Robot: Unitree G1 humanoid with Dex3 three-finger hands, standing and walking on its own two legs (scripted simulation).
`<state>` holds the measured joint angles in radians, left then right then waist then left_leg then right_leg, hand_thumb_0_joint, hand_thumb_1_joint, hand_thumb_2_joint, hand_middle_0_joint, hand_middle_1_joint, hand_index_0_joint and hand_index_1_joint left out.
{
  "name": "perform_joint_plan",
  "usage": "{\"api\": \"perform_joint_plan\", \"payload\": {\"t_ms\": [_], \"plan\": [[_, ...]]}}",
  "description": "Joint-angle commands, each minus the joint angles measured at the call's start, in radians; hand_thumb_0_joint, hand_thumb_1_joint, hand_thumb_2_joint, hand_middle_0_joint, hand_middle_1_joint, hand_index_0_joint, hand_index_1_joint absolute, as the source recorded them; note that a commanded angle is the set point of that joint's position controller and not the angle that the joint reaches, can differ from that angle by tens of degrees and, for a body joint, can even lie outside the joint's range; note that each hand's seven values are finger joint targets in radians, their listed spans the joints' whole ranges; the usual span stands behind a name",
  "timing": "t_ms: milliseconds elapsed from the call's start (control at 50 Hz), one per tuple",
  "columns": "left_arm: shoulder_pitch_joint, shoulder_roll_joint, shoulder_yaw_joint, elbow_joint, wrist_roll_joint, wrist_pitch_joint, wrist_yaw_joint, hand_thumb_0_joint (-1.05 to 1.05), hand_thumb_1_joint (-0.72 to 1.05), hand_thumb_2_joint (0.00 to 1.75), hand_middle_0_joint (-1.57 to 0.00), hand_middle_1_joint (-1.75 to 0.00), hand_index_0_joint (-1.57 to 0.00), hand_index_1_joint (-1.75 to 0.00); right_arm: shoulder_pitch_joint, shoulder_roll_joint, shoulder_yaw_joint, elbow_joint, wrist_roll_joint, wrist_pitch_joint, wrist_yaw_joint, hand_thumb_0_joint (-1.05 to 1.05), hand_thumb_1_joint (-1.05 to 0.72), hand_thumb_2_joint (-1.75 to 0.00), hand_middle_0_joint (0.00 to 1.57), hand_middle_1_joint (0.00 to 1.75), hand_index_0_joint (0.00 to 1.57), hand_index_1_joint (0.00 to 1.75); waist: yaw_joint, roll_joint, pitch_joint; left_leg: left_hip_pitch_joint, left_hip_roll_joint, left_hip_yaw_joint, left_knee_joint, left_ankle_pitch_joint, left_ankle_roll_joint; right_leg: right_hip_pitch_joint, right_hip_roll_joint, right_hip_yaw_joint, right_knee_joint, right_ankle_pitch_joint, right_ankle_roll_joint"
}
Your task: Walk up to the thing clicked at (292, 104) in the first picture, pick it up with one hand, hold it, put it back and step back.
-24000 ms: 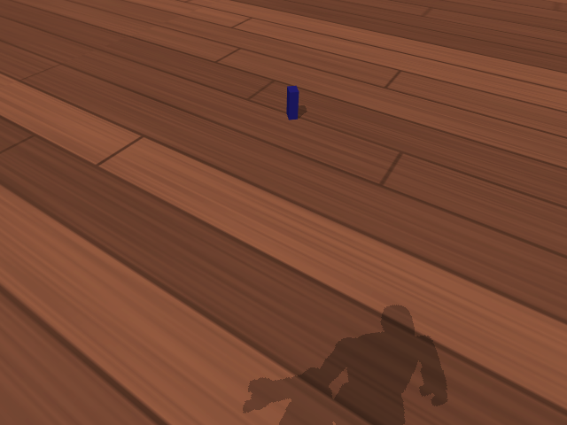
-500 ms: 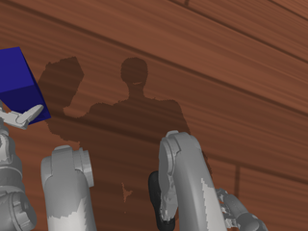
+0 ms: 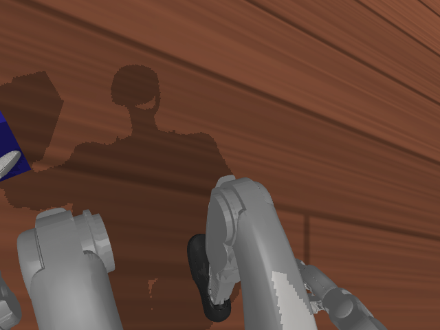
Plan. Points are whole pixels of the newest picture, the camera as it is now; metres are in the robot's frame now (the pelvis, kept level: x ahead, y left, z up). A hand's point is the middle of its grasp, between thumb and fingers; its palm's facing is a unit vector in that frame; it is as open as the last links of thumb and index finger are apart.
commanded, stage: lower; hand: left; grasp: from the side
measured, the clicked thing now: out of the picture +0.45 +0.27 -0.13
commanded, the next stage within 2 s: loosen in 0.94 s
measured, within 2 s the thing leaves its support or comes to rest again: rests again in 1.02 s
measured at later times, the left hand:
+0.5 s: hand out of the picture +0.44 +0.28 -0.16, palm faces +0.35 -0.94 -0.02, open 12.0 cm
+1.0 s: hand out of the picture +0.45 +0.28 -0.17, palm faces +0.36 -0.93 -0.02, open 11.9 cm
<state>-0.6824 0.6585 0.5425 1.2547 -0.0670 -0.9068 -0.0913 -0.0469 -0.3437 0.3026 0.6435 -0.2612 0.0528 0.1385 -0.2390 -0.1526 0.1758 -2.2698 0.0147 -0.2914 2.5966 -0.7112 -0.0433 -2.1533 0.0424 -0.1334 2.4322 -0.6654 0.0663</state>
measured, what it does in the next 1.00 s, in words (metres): stands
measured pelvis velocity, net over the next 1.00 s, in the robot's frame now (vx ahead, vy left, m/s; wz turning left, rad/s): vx -0.01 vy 0.01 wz -0.07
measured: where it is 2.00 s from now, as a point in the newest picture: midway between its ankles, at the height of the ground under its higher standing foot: (157, 316)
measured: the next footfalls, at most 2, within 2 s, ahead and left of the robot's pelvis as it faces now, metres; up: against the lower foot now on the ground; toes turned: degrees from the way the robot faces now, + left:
none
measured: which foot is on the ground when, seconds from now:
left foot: down 0.00-1.00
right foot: down 0.00-1.00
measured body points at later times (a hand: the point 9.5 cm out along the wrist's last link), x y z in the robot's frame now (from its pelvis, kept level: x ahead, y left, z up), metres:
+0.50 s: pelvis -0.01 +0.01 -0.01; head +0.23 +0.16 +0.34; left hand +0.42 +0.33 -0.15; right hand +0.13 -0.25 -0.06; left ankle +0.07 +0.13 -0.26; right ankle +0.12 -0.13 -0.26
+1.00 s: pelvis -0.01 +0.01 +0.00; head +0.24 +0.18 +0.33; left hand +0.42 +0.33 -0.17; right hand +0.14 -0.24 -0.05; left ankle +0.07 +0.13 -0.26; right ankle +0.12 -0.13 -0.26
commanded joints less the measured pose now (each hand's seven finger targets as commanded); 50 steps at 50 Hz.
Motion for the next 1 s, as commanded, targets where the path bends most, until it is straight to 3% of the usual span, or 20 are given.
{"api": "perform_joint_plan", "payload": {"t_ms": [0,80,100,200,280,400,480,560,720,780,980], "plan": [[-0.227,0.209,0.003,-0.127,0.0,-0.096,0.015,0.0,0.02,1.2,-1.14,-1.38,-1.17,-1.37,0.088,-0.312,-0.08,-0.031,-0.012,0.008,-0.009,0.0,-0.9,-0.9,0.2,0.3,0.2,0.3,-0.049,0.431,-0.633,0.434,0.038,0.108,-0.304,0.171,0.019,0.321,0.028,-0.13,-0.19,0.208,-0.083],[-0.233,0.201,-0.014,-0.107,-0.009,-0.113,0.025,0.0,0.05,1.19,-1.13,-1.37,-1.17,-1.35,0.066,-0.324,-0.06,-0.039,-0.022,0.007,-0.007,0.0,-0.89,-0.9,0.2,0.3,0.2,0.3,-0.066,0.422,-0.604,0.43,0.04,0.095,-0.294,0.161,0.021,0.321,0.031,-0.14,-0.187,0.21,-0.079],[-0.252,0.233,-0.006,-0.117,-0.004,-0.12,0.032,0.0,0.04,1.18,-1.14,-1.38,-1.18,-1.35,0.061,-0.325,-0.054,-0.04,-0.024,0.008,-0.007,0.0,-0.89,-0.9,0.2,0.3,0.2,0.3,-0.069,0.436,-0.597,0.421,0.039,0.092,-0.297,0.146,0.021,0.322,0.032,-0.142,-0.189,0.2,-0.079],[-0.229,0.236,-0.006,-0.076,0.004,-0.141,0.064,0.0,0.08,1.2,-1.12,-1.37,-1.16,-1.35,0.05,-0.333,-0.03,-0.046,-0.04,0.011,-0.005,0.0,-0.89,-0.9,0.2,0.3,0.2,0.3,-0.079,0.432,-0.59,0.445,0.044,0.078,-0.287,0.184,0.018,0.343,0.037,-0.152,-0.183,0.233,-0.076],[-0.252,0.272,-0.015,-0.046,0.019,-0.156,0.076,0.0,0.08,1.21,-1.13,-1.37,-1.16,-1.35,0.023,-0.339,-0.013,-0.052,-0.049,0.012,-0.006,0.0,-0.89,-0.9,0.2,0.3,0.2,0.3,-0.094,0.424,-0.539,0.402,0.045,0.076,-0.279,0.122,0.024,0.33,0.039,-0.159,-0.19,0.192,-0.073],[-0.244,0.272,-0.021,-0.007,0.019,-0.173,0.096,0.0,0.12,1.21,-1.11,-1.35,-1.15,-1.33,0.0,-0.351,0.004,-0.066,-0.058,0.01,-0.003,0.0,-0.88,-0.9,0.2,0.3,0.2,0.3,-0.105,0.423,-0.509,0.404,0.048,0.06,-0.287,0.087,0.022,0.314,0.046,-0.178,-0.19,0.171,-0.073],[-0.238,0.296,-0.016,-0.02,0.018,-0.187,0.105,0.0,0.11,1.2,-1.1,-1.34,-1.14,-1.32,-0.007,-0.352,0.017,-0.069,-0.066,0.006,-0.003,0.0,-0.88,-0.9,0.2,0.3,0.2,0.3,-0.097,0.43,-0.535,0.422,0.049,0.058,-0.274,0.126,0.021,0.346,0.051,-0.178,-0.189,0.207,-0.071],[-0.242,0.28,-0.042,-0.003,0.033,-0.191,0.114,0.0,0.16,1.21,-1.1,-1.34,-1.14,-1.32,-0.017,-0.359,0.023,-0.067,-0.069,0.008,-0.003,0.0,-0.88,-0.9,0.2,0.3,0.2,0.3,-0.117,0.457,-0.505,0.457,0.057,0.03,-0.297,0.142,0.01,0.316,0.048,-0.196,-0.171,0.217,-0.072],[-0.234,0.317,-0.02,0.004,0.03,-0.207,0.137,0.0,0.15,1.21,-1.1,-1.32,-1.13,-1.31,-0.037,-0.357,0.041,-0.072,-0.078,0.008,-0.002,0.0,-0.88,-0.9,0.2,0.3,0.2,0.3,-0.113,0.46,-0.498,0.451,0.06,0.03,-0.284,0.155,0.012,0.338,0.056,-0.197,-0.178,0.23,-0.07],[-0.239,0.296,-0.045,0.012,0.042,-0.208,0.137,0.0,0.19,1.23,-1.11,-1.33,-1.14,-1.32,-0.048,-0.361,0.042,-0.077,-0.082,0.013,-0.002,0.0,-0.87,-0.9,0.2,0.3,0.2,0.3,-0.123,0.459,-0.469,0.45,0.065,0.018,-0.298,0.13,0.009,0.316,0.055,-0.205,-0.174,0.21,-0.071],[-0.233,0.323,-0.036,0.02,0.03,-0.226,0.151,0.0,0.19,1.2,-1.09,-1.3,-1.12,-1.29,-0.058,-0.359,0.062,-0.08,-0.09,0.01,-0.001,0.0,-0.87,-0.9,0.2,0.3,0.2,0.3,-0.12,0.439,-0.484,0.441,0.065,0.02,-0.271,0.151,0.016,0.356,0.066,-0.206,-0.184,0.233,-0.067]]}}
